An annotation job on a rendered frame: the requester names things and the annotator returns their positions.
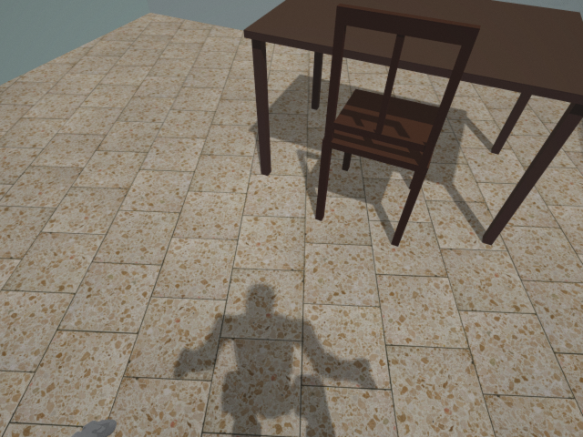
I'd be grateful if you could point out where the table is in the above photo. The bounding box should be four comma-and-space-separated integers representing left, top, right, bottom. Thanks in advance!
244, 0, 583, 246

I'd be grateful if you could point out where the chair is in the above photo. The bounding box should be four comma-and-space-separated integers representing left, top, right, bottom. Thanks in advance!
315, 4, 481, 247

